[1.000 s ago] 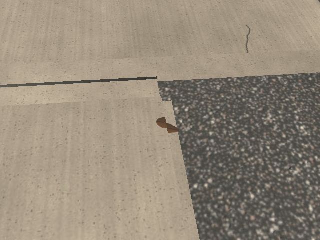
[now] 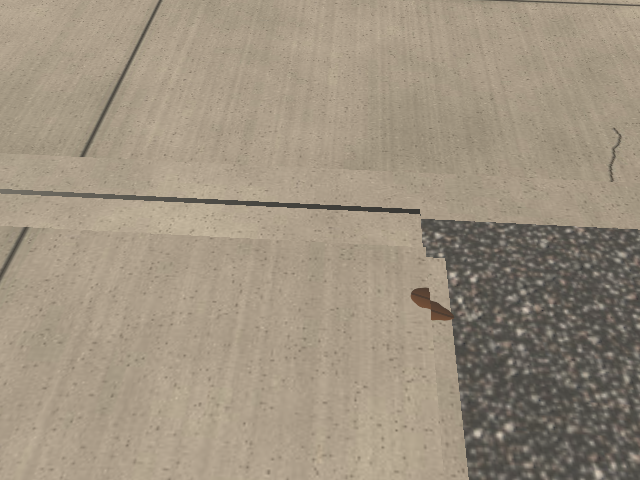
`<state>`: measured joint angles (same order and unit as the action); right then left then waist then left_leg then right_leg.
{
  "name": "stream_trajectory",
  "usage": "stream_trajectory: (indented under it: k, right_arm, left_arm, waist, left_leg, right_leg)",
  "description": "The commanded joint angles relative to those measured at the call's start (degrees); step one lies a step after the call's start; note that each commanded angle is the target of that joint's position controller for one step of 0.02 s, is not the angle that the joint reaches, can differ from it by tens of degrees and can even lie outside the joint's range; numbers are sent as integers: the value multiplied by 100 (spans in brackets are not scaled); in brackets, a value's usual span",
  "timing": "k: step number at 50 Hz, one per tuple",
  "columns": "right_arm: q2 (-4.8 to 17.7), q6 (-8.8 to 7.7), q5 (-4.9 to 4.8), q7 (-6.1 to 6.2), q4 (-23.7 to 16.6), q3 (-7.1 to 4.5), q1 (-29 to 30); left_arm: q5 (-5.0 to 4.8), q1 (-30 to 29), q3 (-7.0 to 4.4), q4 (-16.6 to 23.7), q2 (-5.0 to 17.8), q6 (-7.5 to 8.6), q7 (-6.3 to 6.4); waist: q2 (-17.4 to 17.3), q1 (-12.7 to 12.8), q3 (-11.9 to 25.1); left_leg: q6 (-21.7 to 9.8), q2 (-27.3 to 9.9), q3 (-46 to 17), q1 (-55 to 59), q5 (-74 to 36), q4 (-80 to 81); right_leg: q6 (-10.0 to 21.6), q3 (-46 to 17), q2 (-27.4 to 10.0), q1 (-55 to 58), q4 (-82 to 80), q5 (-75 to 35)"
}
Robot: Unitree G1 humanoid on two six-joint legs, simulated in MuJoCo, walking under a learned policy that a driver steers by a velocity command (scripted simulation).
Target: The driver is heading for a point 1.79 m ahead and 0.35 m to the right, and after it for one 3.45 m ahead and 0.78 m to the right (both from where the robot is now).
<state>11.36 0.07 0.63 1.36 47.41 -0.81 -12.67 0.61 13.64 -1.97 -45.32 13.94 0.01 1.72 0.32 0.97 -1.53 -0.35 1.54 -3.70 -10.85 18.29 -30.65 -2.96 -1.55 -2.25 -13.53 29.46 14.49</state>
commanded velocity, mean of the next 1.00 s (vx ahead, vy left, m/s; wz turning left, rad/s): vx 0.11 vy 0.00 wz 0.00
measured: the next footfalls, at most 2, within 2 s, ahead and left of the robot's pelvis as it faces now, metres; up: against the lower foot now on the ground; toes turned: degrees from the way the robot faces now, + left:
left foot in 1.26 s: +0.42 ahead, +0.10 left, +0.00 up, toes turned +1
right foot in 1.80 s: +0.73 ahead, -0.14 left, +0.00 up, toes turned -3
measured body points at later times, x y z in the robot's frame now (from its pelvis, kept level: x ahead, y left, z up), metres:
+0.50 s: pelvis +0.01 +0.00 +0.00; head +0.01 +0.00 +0.45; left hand +0.05 +0.25 -0.14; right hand +0.05 -0.25 -0.14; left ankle -0.02 +0.12 -0.73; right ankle +0.02 -0.15 -0.73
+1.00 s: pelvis +0.10 -0.04 +0.01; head +0.11 -0.05 +0.46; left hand +0.02 +0.20 -0.13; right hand +0.20 -0.30 -0.13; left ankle +0.10 +0.10 -0.65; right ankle +0.02 -0.13 -0.73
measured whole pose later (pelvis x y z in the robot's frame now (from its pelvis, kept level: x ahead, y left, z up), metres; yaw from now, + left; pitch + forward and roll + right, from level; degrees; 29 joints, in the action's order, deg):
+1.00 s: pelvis +0.10 -0.04 +0.01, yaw +0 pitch +1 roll +1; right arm 15.3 -5.7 -1.7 -0.5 55.7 -2.1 -11.9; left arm -0.2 28.5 -0.6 -60.7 10.5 5.8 -0.8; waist -1.5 2.5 0.8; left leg -3.7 -2.6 0.5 -30.4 13.9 -61.7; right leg 2.3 0.7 1.2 -1.3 16.7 16.1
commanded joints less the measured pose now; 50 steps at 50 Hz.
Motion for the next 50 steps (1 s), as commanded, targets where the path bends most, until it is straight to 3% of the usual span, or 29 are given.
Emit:
stream_trajectory:
  k: [1,9,29,30,31,33,36,37,39,40,41,42,43,44,46,47,48,50]
  right_arm:
    - [653,-75,-12,14,-155,-160,-14]
    - [649,-68,-42,26,291,-169,-84]
    - [617,-26,-69,106,1109,-91,-365]
    - [570,-18,-73,111,1188,-76,-480]
    - [637,-1,-117,124,1210,-99,-515]
    - [840,-14,-168,132,1140,-155,-521]
    - [1162,-185,-240,76,1160,-258,-853]
    - [1209,-220,-253,57,1141,-279,-812]
    - [1088,-254,-272,19,976,-232,-337]
    - [963,-263,-280,1,863,-186,-11]
    - [652,-317,-258,-14,728,-99,232]
    - [419,-436,-227,7,478,-50,336]
    - [677,-560,-295,-2,423,-104,352]
    - [733,-646,-353,-62,461,-118,248]
    - [762,-723,-288,-133,546,-155,220]
    - [838,-724,-235,-163,512,-206,366]
    - [764,-706,-221,-205,490,-208,419]
    - [524,-648,-202,-269,405,-154,632]
  left_arm:
    - [-12,16,-133,213,555,63,54]
    - [-34,199,-145,-165,567,32,124]
    - [-65,429,-42,-1032,424,17,136]
    - [-67,539,-22,-1125,349,11,135]
    - [-103,554,-29,-1172,351,2,141]
    - [-125,431,-39,-1126,386,46,145]
    - [-157,246,27,-1017,99,319,26]
    - [-180,253,35,-1010,62,408,-33]
    - [-243,669,25,-1138,27,534,-118]
    - [-244,1183,-1,-1342,50,561,-134]
    - [-198,1869,-112,-1554,418,594,-143]
    - [-212,2656,-324,-1710,1265,645,-228]
    - [-94,2443,-205,-1637,991,700,-259]
    - [-74,1950,-116,-1488,674,743,-254]
    - [-115,1546,-49,-1345,506,730,-286]
    - [-102,1552,20,-1353,312,684,-284]
    - [-80,1677,61,-1395,193,631,-270]
    - [-59,1858,77,-1426,229,552,-202]
  waist:
    - [-112,-30,88]
    - [-93,-31,51]
    - [-32,-74,-130]
    - [-68,-77,3]
    - [-141,-96,-85]
    - [-330,-161,-580]
    - [-1012,-283,-800]
    - [-1144,-248,-831]
    - [-1036,129,-919]
    - [-815,394,-907]
    - [98,606,-679]
    - [1729,759,-339]
    - [1340,544,-409]
    - [781,294,-686]
    - [380,155,-642]
    - [402,167,-579]
    - [542,185,-489]
    - [533,212,-419]
  left_leg:
    - [-161,-302,-338,-315,-922,740]
    - [-134,-238,-233,-260,-1119,750]
    - [-46,-115,-31,-249,-1043,827]
    - [-69,-65,16,-198,-426,876]
    - [-171,-17,13,-303,662,898]
    - [-457,-245,-377,-749,2475,1105]
    - [-1031,-1207,-1775,-560,3159,1754]
    - [-1207,-1486,-2181,-713,3135,1926]
    - [-1100,-1361,-1906,-1228,2708,1729]
    - [-872,-1008,-1387,-1636,2154,1238]
    - [-524,-407,-511,-2218,1161,-151]
    - [-179,239,378,-3007,947,-2105]
    - [-231,58,-127,-3510,1253,-3259]
    - [-358,-228,-274,-3793,807,-3783]
    - [-473,-567,-88,-3938,-99,-3650]
    - [-455,-692,22,-3775,-400,-3382]
    - [-401,-707,169,-3615,-561,-3181]
    - [-246,-660,414,-3523,-833,-2724]
  right_leg:
    - [28,17,-7,249,-282,-807]
    - [44,26,-12,308,-303,-932]
    - [128,95,77,302,-459,-843]
    - [141,190,164,354,-442,-262]
    - [193,338,319,225,-277,682]
    - [346,358,402,-406,1,2018]
    - [410,537,444,-1036,974,1262]
    - [490,434,346,-944,1226,1070]
    - [726,393,282,-163,491,1078]
    - [786,281,285,644,-204,841]
    - [967,-863,-320,1480,-821,1026]
    - [1694,-3285,-1598,2133,-1873,1754]
    - [1946,-4234,-2053,2090,-2150,1732]
    - [1831,-3653,-1954,1978,-2050,1283]
    - [1494,-2374,-1500,2055,-2070,267]
    - [1328,-1807,-1275,2013,-2121,-394]
    - [1251,-1415,-1104,1991,-2144,-924]
    - [1259,-946,-956,1906,-2182,-1550]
